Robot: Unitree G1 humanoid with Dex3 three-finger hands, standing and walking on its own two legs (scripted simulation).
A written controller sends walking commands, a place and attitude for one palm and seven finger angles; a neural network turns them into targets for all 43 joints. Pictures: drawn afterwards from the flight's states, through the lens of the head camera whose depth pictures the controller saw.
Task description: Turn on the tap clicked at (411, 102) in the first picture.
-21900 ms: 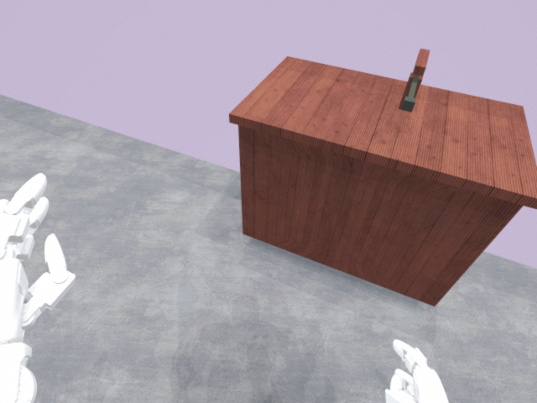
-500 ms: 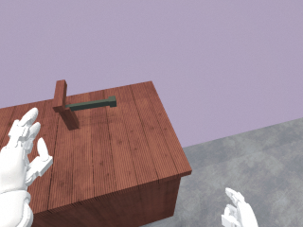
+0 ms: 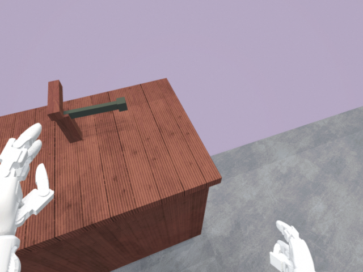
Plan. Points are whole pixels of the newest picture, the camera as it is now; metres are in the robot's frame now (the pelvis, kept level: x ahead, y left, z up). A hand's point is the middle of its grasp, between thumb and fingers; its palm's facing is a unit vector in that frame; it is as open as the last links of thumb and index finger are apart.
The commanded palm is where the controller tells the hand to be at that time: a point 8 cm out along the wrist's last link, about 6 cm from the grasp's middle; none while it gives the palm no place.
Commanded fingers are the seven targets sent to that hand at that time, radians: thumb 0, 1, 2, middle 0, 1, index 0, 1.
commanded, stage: step back with the hand held close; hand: left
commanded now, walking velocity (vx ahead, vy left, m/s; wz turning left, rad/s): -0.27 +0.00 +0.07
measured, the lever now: (121, 104) +0.53 +0.22 +0.05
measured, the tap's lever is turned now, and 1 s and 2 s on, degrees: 86 86 86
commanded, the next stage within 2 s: stop stepping back and stand still in 0.76 s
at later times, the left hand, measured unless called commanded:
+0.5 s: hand out of the picture +0.12 +0.25 +0.17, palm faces +0.46 -0.77 -0.45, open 7.4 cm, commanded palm +0.06 +0.29 +0.18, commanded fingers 0.00 0.90 0.90 -0.20 -0.30 -0.20 -0.30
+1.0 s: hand out of the picture +0.01 +0.20 +0.17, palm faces +0.36 -0.81 -0.47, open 7.4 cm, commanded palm -0.04 +0.26 +0.18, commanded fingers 0.00 0.90 0.90 -0.20 -0.30 -0.20 -0.30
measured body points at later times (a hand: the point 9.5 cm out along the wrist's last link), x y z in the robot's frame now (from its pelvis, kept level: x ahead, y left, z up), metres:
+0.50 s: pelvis -0.08 +0.00 -0.02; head -0.06 -0.01 +0.43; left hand +0.09 +0.29 +0.20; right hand +0.10 -0.22 -0.10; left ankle +0.04 +0.12 -0.74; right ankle -0.07 -0.12 -0.74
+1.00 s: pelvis -0.20 -0.02 -0.01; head -0.17 -0.04 +0.44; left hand -0.02 +0.25 +0.20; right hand -0.01 -0.24 -0.10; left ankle -0.13 +0.13 -0.72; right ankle -0.13 -0.12 -0.74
